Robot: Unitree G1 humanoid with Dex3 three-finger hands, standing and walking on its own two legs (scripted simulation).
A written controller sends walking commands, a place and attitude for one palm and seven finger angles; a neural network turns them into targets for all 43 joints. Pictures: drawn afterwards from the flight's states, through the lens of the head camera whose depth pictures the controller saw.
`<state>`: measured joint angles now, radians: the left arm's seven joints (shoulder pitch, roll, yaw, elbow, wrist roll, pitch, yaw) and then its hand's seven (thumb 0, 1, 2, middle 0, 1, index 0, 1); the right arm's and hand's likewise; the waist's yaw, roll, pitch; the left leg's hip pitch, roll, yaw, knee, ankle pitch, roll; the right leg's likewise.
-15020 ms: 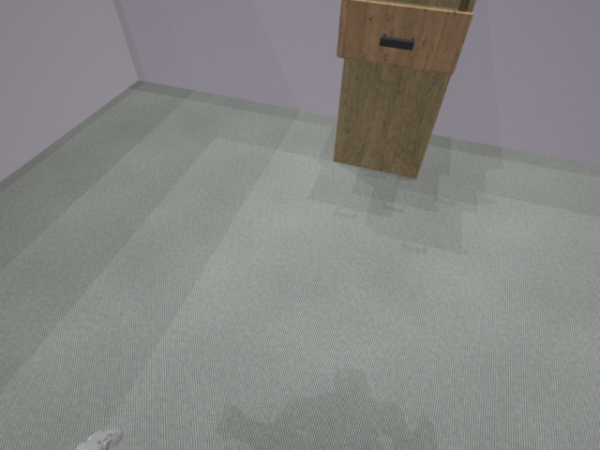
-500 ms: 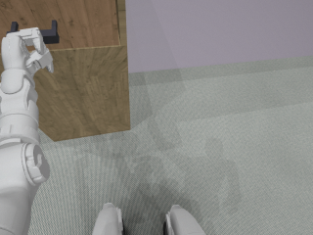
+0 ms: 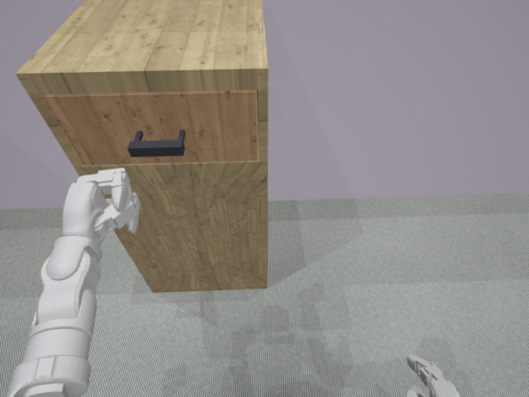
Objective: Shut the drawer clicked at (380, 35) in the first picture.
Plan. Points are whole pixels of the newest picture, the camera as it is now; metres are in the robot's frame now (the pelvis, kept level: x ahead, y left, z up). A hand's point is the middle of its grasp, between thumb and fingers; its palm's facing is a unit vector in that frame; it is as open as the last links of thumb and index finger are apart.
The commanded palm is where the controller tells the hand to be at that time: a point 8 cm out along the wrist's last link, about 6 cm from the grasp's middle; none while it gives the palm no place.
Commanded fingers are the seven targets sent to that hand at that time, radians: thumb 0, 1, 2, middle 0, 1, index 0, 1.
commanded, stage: draw the hand back to the body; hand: left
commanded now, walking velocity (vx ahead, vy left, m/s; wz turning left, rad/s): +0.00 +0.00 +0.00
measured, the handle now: (158, 141) +0.59 +0.24 +0.05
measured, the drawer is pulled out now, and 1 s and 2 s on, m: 0.00 0.00 0.00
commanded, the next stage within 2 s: step back with the hand held close in 0.88 s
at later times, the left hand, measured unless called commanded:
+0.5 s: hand (61, 269) +0.23 +0.23 +0.17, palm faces +0.34 -0.89 -0.31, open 3.3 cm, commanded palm +0.18 +0.27 +0.19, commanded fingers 0.00 0.90 0.90 -1.40 -1.60 -1.40 -1.60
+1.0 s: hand (9, 312) +0.18 +0.24 +0.19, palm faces +0.41 -0.84 -0.36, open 3.3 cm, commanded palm +0.13 +0.28 +0.21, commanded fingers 0.00 0.90 0.90 -1.40 -1.60 -1.40 -1.60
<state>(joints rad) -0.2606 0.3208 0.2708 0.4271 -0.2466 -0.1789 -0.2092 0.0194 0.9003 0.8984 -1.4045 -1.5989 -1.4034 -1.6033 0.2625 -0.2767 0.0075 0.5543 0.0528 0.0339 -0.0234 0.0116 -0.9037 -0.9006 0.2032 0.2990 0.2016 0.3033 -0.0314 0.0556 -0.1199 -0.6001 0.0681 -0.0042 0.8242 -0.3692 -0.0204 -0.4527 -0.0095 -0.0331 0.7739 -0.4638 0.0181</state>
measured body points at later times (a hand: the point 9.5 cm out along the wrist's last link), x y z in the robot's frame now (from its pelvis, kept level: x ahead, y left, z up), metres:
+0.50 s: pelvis -0.01 -0.01 +0.04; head -0.03 -0.03 +0.48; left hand +0.20 +0.27 +0.19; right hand +0.18 -0.23 -0.05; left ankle +0.02 +0.13 -0.70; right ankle -0.05 -0.13 -0.70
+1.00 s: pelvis -0.01 +0.00 +0.04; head -0.03 -0.02 +0.49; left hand +0.15 +0.28 +0.21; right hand +0.19 -0.21 -0.04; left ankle +0.02 +0.13 -0.70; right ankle -0.05 -0.13 -0.70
